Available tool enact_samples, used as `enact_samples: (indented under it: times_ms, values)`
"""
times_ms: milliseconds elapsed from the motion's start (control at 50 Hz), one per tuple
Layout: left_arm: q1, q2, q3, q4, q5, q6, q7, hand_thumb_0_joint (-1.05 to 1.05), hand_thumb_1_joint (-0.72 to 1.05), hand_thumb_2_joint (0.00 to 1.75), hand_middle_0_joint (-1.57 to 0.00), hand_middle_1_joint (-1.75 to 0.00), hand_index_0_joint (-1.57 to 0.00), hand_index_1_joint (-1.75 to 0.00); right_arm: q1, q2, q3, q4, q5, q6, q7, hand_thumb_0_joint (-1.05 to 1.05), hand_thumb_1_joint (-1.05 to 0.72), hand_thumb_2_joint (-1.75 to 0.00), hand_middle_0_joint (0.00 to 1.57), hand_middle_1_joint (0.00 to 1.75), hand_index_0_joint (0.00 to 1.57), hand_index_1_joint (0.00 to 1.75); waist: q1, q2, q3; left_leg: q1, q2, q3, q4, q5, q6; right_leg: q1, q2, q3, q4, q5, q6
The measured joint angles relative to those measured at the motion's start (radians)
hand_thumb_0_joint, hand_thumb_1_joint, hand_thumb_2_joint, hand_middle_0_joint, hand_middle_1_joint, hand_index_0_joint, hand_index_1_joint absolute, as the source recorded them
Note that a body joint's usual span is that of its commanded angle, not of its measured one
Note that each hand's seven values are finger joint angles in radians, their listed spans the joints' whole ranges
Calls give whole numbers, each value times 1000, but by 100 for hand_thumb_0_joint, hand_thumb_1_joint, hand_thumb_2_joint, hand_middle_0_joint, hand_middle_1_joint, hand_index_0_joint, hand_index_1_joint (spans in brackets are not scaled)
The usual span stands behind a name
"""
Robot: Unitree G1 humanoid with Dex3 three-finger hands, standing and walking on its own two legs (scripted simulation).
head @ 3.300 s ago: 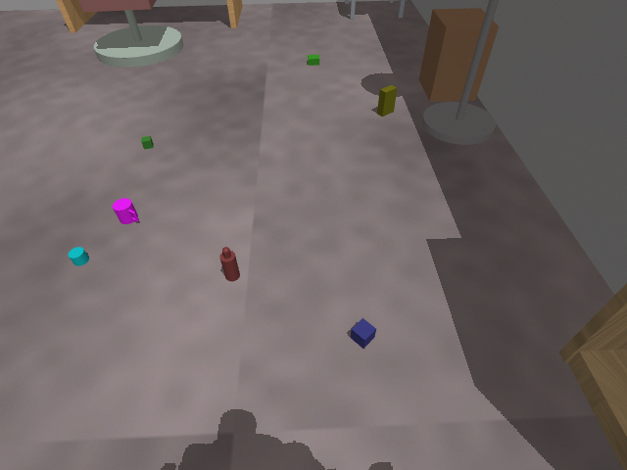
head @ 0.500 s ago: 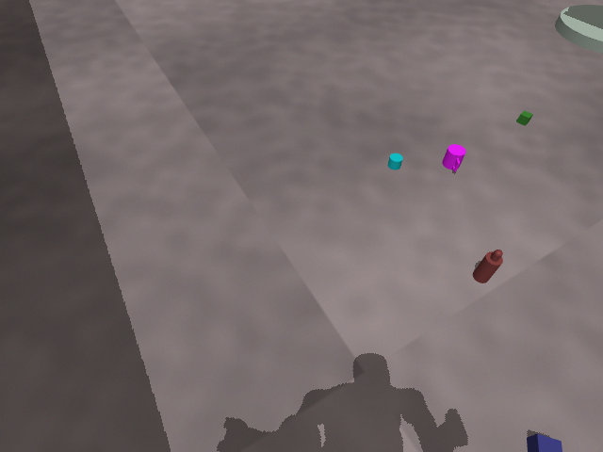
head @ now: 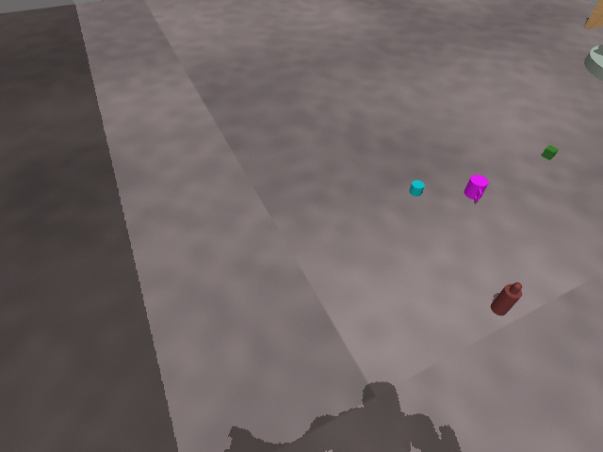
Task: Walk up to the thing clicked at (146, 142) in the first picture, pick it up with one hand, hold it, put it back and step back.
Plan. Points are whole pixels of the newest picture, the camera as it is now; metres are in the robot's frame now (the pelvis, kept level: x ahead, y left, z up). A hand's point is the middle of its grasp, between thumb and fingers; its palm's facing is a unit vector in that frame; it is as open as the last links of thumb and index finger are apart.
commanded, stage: walk up
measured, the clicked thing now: (549, 152) +1.70 -1.31 -0.74
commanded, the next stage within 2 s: stand in 0.10 s
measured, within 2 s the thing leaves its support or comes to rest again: neither
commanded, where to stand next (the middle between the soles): +0.05 -0.01 m, yaw -4 degrees
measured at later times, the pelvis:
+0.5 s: pelvis -0.01 -0.02 +0.01, yaw -1 degrees
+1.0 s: pelvis +0.00 -0.02 +0.01, yaw -3 degrees
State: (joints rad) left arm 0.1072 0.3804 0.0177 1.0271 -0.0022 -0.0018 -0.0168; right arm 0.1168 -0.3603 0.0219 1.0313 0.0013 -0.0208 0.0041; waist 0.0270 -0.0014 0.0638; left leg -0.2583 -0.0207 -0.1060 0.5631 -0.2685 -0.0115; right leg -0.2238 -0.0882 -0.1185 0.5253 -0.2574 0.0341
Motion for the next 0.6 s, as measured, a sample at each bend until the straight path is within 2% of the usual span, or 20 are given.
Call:
enact_samples:
  times_ms: [360,600]
  values:
    - [-9,-23,-12,122,9,-9,5,1,90,89,-20,-30,-21,-30,-49,3,-15,78,-2,13,5,0,-90,-90,20,30,21,30,-5,14,2,106,24,12,-170,89,-21,85,24,8,-142,80,-12]
    - [-5,-19,-7,132,14,-6,6,1,90,89,-20,-30,-21,-30,-16,6,-20,105,-8,26,14,0,-90,-90,20,30,21,30,-14,21,-7,104,42,17,-203,113,-35,66,41,14,-149,93,-28]
